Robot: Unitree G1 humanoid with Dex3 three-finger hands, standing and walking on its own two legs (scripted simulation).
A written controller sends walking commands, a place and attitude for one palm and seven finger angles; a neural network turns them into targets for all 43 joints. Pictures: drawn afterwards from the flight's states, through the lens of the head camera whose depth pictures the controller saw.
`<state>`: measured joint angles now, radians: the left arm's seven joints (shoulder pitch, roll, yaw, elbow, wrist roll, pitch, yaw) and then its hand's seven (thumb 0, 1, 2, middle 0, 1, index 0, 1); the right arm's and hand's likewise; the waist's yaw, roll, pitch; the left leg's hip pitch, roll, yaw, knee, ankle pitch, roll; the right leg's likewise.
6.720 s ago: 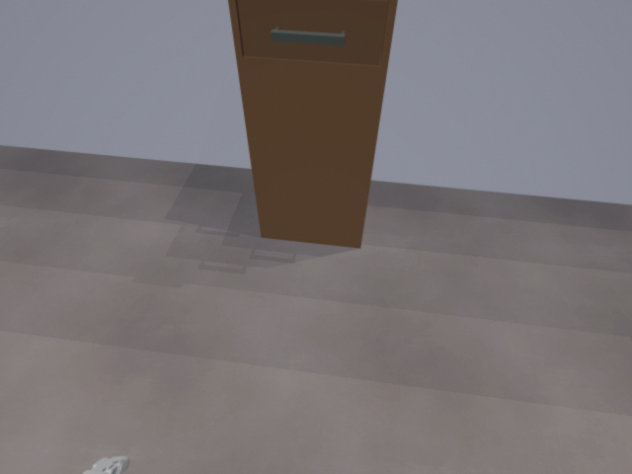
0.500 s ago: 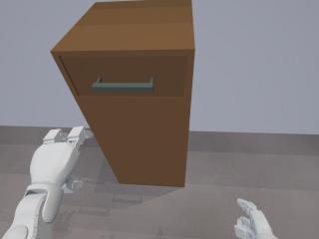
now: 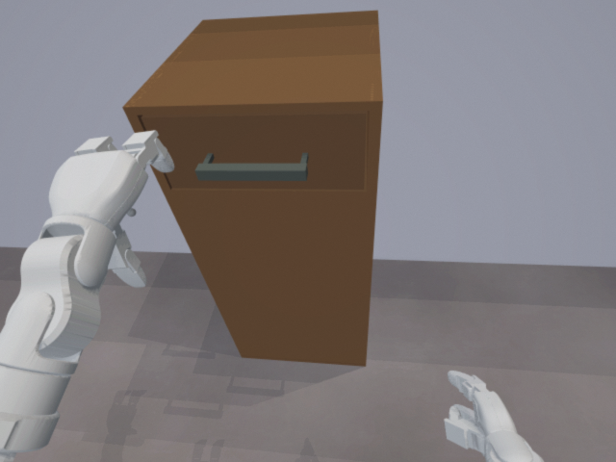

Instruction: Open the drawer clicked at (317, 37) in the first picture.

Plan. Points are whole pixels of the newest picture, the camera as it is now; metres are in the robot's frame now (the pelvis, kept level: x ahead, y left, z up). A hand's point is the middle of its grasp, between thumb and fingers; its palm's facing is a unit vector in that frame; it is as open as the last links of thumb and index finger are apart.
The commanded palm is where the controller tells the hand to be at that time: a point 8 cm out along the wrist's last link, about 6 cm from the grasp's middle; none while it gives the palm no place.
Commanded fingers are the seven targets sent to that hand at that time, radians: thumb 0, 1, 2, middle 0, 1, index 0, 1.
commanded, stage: raise the hand with hooked fingers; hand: left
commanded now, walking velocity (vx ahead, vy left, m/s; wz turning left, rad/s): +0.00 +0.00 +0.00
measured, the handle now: (254, 165) +0.56 +0.18 +0.09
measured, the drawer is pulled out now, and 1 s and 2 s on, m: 0.00 0.00 0.00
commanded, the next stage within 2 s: move the hooked fingers above the handle in 0.50 s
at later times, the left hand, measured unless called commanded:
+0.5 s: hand (119, 220) +0.30 +0.25 +0.20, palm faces +0.20 -0.06 -0.98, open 13.9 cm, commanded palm +0.25 +0.24 +0.26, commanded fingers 0.00 -0.50 0.30 -0.30 -1.20 -0.30 -1.20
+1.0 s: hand (175, 206) +0.36 +0.22 +0.17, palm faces +0.08 -0.05 -1.00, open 13.9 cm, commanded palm +0.32 +0.21 +0.24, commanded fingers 0.00 -0.50 0.30 -0.30 -1.20 -0.30 -1.20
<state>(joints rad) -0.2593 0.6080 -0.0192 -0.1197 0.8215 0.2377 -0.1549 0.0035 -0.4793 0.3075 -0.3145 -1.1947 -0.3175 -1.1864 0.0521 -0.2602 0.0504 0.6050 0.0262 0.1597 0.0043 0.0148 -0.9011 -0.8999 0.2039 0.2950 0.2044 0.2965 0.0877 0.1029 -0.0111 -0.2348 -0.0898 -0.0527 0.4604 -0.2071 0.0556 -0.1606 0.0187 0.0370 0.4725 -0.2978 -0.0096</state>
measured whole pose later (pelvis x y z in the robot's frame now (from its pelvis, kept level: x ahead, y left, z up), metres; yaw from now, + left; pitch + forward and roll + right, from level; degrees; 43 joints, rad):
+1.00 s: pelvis +0.00 -0.01 +0.00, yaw +1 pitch +2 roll +0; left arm -0.42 0.55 -0.11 0.07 0.86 0.20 -0.17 0.00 -0.49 0.30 -0.31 -1.21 -0.32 -1.20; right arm 0.10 -0.27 0.04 0.63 0.04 0.13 0.00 0.02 -0.90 -0.90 0.20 0.29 0.20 0.30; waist 0.07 0.10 -0.02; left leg -0.29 -0.09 -0.06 0.46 -0.20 0.04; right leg -0.22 0.02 0.02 0.49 -0.30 -0.02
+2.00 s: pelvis +0.02 -0.01 -0.01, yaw +0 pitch +7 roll +0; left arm -0.74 0.47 -0.21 0.56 0.90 0.03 -0.12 0.00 -0.49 0.30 -0.32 -1.20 -0.32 -1.20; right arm 0.26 -0.27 -0.02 0.66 0.04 0.19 -0.04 0.01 -0.90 -0.90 0.20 0.29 0.20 0.30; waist -0.03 0.06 -0.07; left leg -0.41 -0.08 -0.05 0.56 -0.27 0.05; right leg -0.33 0.03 0.03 0.56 -0.36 -0.03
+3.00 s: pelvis +0.02 -0.01 -0.01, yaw +0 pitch +8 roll +0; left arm -0.85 0.44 -0.22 0.63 0.89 -0.08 -0.05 0.00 -0.49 0.30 -0.32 -1.20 -0.29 -1.21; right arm 0.26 -0.28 -0.04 0.69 0.05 0.15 -0.06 0.01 -0.90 -0.90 0.20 0.29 0.20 0.30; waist -0.03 0.05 -0.09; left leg -0.44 -0.08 -0.05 0.59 -0.28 0.04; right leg -0.36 0.04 0.02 0.58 -0.37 -0.03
